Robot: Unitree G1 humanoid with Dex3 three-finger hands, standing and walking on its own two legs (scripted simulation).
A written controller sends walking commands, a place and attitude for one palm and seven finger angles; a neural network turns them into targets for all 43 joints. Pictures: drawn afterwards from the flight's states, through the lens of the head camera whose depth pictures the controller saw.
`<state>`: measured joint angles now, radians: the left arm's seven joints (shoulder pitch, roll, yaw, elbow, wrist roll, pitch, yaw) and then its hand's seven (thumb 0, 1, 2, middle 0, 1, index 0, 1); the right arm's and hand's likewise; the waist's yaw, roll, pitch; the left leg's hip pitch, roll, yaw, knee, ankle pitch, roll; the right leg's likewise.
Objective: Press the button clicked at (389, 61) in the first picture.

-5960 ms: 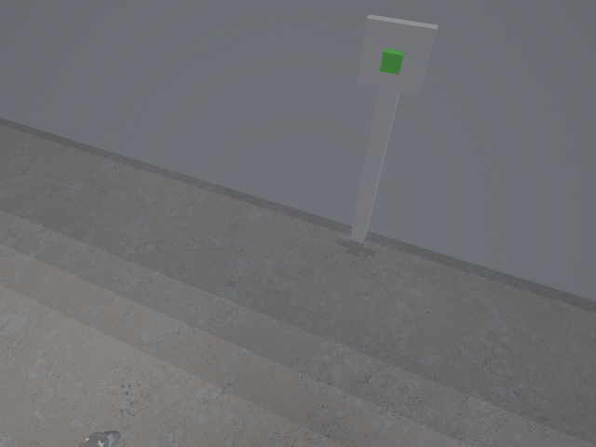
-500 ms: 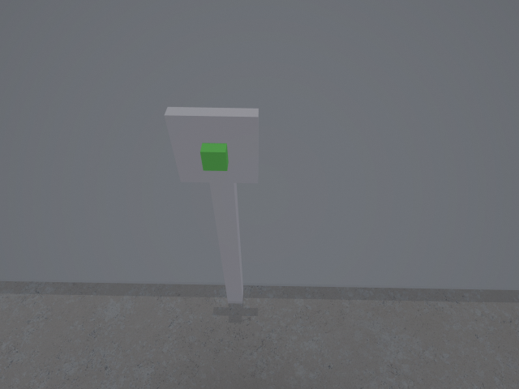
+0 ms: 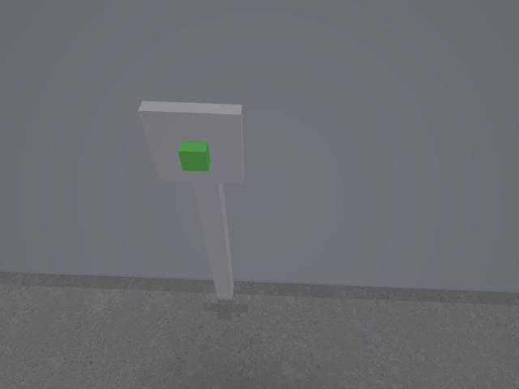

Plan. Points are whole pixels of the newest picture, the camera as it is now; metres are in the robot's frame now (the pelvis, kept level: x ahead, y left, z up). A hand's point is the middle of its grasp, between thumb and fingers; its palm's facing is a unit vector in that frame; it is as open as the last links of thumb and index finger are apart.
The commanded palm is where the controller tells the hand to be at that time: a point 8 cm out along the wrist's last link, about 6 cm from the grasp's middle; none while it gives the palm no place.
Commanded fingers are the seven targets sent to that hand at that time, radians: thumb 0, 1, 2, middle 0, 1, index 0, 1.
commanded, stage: shuffle to correct the standing spot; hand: left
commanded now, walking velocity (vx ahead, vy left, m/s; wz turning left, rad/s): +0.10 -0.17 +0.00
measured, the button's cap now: (195, 155) +0.51 +0.17 +0.06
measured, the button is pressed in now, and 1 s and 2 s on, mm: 0 0 0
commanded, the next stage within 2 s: come to a stop and stand still in 0.28 s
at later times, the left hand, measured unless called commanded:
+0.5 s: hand out of the picture +0.10 +0.14 -0.16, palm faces +0.01 -0.98 -0.19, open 7.3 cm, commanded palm none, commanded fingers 0.00 0.90 0.90 -0.20 -0.30 -0.20 -0.30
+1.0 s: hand out of the picture +0.05 +0.12 -0.18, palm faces +0.09 -0.97 -0.24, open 7.4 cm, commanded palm none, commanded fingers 0.00 0.90 0.90 -0.20 -0.30 -0.20 -0.30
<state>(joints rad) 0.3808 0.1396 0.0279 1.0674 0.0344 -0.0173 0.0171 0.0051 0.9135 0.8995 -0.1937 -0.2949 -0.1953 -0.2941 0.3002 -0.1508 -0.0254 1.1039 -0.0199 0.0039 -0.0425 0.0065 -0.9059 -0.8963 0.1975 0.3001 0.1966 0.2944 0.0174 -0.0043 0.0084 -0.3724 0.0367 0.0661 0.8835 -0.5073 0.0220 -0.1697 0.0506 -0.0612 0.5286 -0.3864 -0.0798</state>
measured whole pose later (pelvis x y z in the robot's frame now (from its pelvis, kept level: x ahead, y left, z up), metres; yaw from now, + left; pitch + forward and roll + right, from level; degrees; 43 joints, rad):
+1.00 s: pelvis +0.03 -0.07 +0.00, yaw +3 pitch -1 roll +0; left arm 0.27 0.19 0.02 1.01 0.02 0.04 0.04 0.01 0.91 0.90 -0.20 -0.30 -0.20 -0.29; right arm 0.24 -0.19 -0.03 0.93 -0.02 0.02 -0.01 0.01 -0.91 -0.90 0.19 0.30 0.19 0.29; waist 0.02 0.00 0.03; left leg -0.28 -0.01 0.09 0.62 -0.32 0.05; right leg -0.33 -0.08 -0.07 0.65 -0.34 0.00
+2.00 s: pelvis +0.07 -0.09 +0.01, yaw +2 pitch +0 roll +1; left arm 0.27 0.15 -0.02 1.13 0.01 -0.01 0.04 0.01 0.93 0.90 -0.20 -0.30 -0.20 -0.29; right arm 0.28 -0.15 0.02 1.14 -0.01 -0.02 -0.04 0.01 -0.91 -0.90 0.20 0.30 0.20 0.29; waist 0.00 0.01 0.03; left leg -0.12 0.00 0.10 0.40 -0.27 0.02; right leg -0.16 0.01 -0.04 0.45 -0.28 -0.04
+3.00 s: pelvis +0.01 -0.04 +0.01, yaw +1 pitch +1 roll +0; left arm 0.26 0.17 0.04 1.04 0.02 0.05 0.01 0.01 0.94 0.90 -0.19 -0.29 -0.20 -0.29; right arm 0.33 -0.13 -0.02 1.06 -0.03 -0.01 -0.04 0.01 -0.92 -0.90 0.20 0.30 0.20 0.29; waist -0.03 -0.02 0.03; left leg -0.25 0.01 0.05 0.42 -0.20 0.02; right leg -0.27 0.00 -0.03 0.64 -0.42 0.00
